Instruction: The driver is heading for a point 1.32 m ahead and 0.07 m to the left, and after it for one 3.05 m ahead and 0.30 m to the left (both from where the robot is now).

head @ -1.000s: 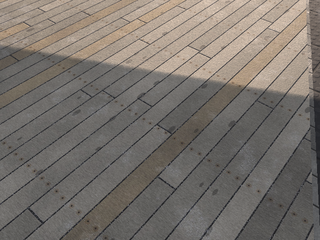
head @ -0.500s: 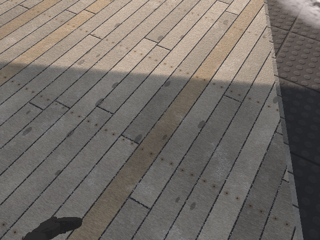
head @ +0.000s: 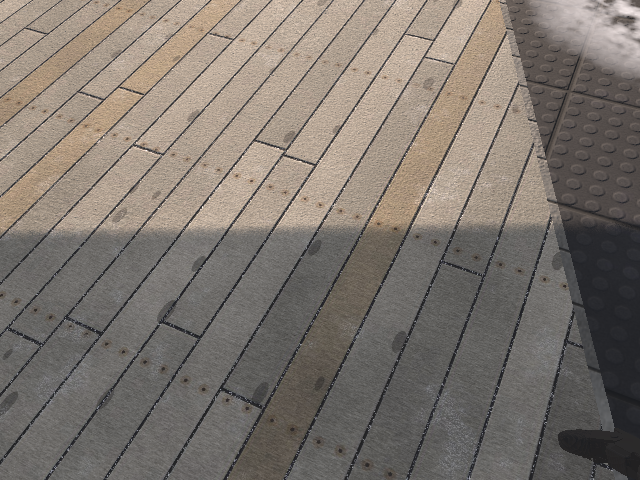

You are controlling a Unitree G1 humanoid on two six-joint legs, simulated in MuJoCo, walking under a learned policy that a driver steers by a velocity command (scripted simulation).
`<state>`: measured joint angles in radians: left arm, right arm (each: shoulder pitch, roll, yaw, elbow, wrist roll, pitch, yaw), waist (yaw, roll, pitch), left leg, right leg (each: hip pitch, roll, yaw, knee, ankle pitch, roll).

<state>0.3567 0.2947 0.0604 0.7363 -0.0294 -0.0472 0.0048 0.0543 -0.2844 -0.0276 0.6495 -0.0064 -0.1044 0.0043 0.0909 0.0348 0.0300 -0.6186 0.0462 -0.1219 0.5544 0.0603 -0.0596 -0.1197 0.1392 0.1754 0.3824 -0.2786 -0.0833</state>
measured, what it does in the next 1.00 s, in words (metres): walks ahead: left foot, then right foot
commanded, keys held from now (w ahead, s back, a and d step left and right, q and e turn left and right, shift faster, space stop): w+e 0.10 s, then w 0.48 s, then w+q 0.42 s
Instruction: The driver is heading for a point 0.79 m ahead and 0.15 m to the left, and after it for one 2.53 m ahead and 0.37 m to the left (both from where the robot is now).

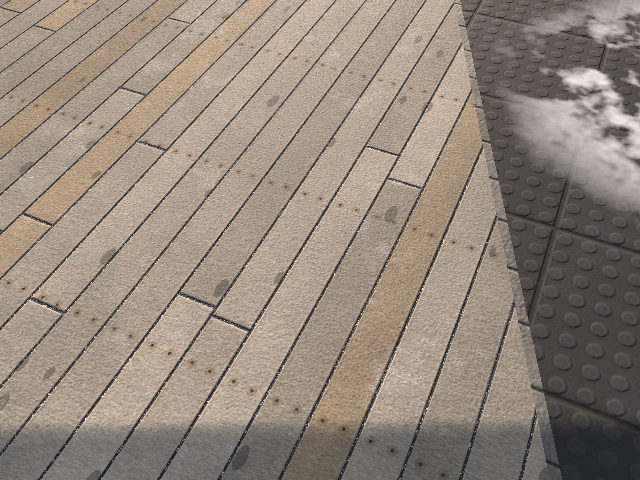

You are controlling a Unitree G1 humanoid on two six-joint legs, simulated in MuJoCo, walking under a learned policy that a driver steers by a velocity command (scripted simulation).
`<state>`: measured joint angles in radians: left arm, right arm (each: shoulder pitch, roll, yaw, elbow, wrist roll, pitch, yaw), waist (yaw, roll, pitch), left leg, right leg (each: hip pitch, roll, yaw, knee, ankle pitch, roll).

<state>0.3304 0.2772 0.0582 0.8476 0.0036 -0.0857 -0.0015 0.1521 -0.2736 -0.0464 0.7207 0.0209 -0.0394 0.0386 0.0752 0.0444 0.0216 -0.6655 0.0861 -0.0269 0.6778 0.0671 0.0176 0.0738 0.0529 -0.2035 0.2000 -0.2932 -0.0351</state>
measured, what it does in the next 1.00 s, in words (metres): walks ahead, turning left: left foot, then right foot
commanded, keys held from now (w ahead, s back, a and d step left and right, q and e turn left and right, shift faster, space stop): w+q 0.50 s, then w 0.30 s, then no key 0.20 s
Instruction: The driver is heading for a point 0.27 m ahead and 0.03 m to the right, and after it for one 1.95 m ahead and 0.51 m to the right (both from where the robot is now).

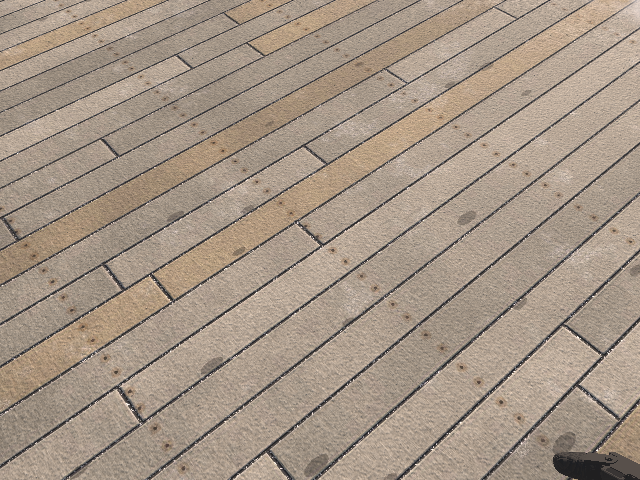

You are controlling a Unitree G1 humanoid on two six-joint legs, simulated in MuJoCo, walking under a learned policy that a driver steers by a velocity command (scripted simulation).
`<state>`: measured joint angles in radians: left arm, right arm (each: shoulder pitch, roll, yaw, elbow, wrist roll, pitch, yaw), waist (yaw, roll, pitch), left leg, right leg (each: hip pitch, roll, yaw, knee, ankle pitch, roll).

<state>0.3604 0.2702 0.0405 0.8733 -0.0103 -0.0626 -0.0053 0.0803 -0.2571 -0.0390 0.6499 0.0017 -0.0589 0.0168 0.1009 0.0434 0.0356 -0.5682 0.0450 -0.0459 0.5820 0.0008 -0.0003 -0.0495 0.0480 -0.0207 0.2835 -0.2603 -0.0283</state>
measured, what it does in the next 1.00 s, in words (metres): walks ahead: left foot, then right foot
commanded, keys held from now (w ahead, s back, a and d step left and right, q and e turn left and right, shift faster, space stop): no key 0.18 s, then w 0.52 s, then w+e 0.30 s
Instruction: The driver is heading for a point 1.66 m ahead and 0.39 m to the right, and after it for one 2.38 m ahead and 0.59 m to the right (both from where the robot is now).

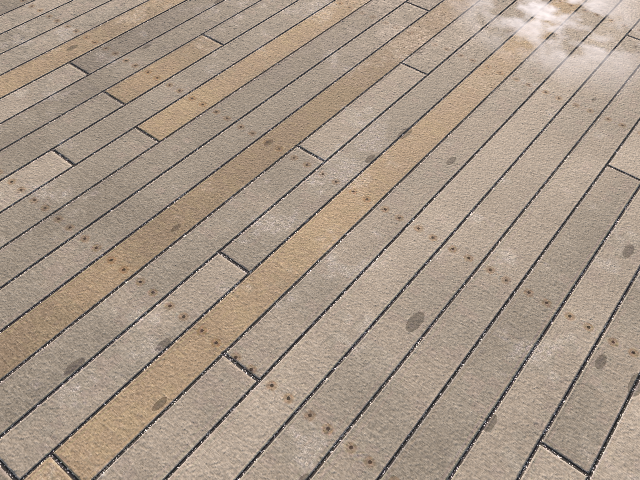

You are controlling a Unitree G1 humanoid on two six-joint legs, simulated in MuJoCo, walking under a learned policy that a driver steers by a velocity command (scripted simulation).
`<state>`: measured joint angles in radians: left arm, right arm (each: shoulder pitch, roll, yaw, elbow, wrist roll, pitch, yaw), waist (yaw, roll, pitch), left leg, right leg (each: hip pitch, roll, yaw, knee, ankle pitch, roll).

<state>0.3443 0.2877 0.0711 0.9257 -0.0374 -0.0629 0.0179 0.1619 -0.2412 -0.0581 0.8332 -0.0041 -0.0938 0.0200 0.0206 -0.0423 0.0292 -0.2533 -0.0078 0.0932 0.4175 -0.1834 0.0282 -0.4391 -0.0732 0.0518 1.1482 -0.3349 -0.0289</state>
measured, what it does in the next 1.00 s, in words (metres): walks ahead, turning right: right foot, then left foot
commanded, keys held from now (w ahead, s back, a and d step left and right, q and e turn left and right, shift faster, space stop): w+e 0.64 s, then w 0.36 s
